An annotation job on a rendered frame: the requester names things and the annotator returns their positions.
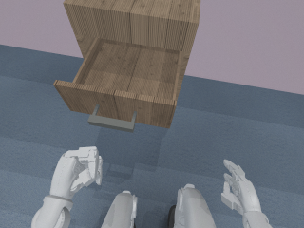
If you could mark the handle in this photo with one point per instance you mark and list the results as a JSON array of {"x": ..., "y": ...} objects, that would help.
[{"x": 112, "y": 123}]

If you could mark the drawer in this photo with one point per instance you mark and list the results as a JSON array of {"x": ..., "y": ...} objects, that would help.
[{"x": 122, "y": 78}]

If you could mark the robot left forearm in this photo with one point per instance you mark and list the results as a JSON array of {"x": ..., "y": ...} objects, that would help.
[{"x": 55, "y": 213}]

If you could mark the right robot foot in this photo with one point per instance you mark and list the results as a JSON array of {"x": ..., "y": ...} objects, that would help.
[{"x": 171, "y": 217}]

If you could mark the left robot thigh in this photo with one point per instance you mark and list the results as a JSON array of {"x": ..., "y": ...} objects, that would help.
[{"x": 122, "y": 210}]

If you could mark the robot right hand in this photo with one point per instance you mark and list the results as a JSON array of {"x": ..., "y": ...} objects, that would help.
[{"x": 245, "y": 197}]

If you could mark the cabinet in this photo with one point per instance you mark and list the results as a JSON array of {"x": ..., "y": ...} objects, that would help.
[{"x": 169, "y": 24}]

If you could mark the robot right forearm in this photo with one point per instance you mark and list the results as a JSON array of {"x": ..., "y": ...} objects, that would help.
[{"x": 255, "y": 219}]

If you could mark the robot left hand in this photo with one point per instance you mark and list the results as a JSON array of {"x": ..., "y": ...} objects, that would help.
[{"x": 83, "y": 163}]

